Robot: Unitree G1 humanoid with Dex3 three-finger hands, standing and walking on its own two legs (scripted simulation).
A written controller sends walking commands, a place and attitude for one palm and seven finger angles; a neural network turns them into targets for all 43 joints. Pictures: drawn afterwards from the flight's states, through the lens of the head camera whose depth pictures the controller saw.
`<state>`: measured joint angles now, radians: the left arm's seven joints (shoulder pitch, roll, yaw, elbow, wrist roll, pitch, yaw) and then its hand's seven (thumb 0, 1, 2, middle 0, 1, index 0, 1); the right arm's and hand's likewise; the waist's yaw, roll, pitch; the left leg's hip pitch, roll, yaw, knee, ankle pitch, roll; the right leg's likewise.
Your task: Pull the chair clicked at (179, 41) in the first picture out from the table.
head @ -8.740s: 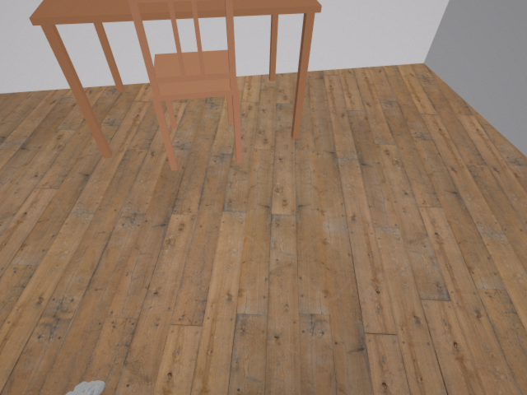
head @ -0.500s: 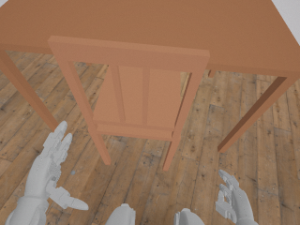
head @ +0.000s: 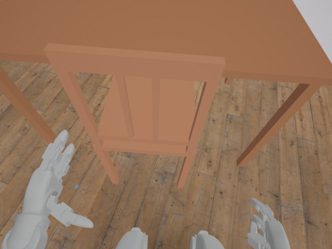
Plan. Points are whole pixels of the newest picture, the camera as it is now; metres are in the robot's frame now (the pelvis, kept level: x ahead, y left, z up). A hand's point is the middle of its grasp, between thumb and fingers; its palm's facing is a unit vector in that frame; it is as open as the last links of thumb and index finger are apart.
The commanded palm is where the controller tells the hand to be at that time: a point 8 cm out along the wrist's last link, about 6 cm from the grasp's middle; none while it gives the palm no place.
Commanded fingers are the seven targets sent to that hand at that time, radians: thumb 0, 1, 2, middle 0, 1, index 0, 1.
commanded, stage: raise the hand toward the chair's back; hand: left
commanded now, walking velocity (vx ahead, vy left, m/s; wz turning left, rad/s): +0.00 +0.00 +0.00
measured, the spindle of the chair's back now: (126, 110) +0.48 +0.14 +0.00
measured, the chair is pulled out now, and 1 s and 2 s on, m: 0.00 0.00 0.00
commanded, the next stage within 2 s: aim the fingers beside a spindle in 0.14 s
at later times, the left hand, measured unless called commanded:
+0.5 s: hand (90, 183) +0.25 +0.18 +0.03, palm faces -0.03 -1.00 -0.05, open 17.0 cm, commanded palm +0.24 +0.24 +0.03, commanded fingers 0.00 -0.50 0.30 -0.06 -0.08 -0.06 -0.08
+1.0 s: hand (109, 170) +0.29 +0.15 +0.01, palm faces -0.05 -1.00 -0.04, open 16.9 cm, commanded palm +0.27 +0.20 +0.02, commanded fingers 0.00 -0.50 0.30 -0.06 -0.08 -0.06 -0.08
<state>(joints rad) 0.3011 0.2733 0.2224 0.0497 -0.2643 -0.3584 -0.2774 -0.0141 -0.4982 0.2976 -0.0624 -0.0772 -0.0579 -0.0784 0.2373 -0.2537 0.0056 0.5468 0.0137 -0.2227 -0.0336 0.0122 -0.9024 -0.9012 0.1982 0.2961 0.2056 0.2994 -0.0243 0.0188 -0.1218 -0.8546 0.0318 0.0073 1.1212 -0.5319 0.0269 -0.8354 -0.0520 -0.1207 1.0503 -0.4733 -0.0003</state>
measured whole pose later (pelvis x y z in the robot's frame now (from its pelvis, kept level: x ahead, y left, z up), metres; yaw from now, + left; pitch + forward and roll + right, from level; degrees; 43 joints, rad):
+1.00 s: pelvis -0.01 -0.01 -0.02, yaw +0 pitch +19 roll -2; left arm 0.07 0.22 0.14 0.21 -0.20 -0.39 -0.20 -0.01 -0.50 0.30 -0.06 -0.08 -0.06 -0.08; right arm 0.21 -0.25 0.01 0.55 0.00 -0.18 -0.02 0.01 -0.90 -0.90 0.20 0.30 0.21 0.30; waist -0.03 0.02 -0.13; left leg -0.98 0.04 0.01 1.20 -0.55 0.01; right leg -0.98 -0.05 -0.11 1.16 -0.50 -0.02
